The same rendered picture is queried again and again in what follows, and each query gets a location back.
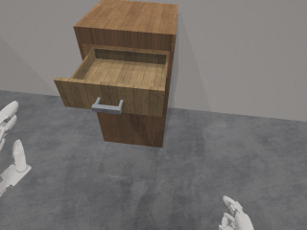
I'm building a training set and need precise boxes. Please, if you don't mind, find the handle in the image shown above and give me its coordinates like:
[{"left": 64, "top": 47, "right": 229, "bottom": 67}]
[{"left": 91, "top": 97, "right": 124, "bottom": 115}]

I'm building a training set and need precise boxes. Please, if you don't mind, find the cabinet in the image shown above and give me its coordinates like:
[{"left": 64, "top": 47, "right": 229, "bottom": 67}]
[{"left": 73, "top": 0, "right": 178, "bottom": 148}]

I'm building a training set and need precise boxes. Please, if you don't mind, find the robot left hand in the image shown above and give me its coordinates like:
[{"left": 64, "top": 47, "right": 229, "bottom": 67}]
[{"left": 0, "top": 101, "right": 32, "bottom": 197}]

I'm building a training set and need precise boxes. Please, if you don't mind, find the robot right hand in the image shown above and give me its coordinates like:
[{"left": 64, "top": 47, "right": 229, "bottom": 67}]
[{"left": 219, "top": 195, "right": 254, "bottom": 230}]

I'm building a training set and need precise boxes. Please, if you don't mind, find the drawer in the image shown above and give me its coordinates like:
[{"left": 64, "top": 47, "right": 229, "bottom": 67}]
[{"left": 54, "top": 47, "right": 169, "bottom": 117}]

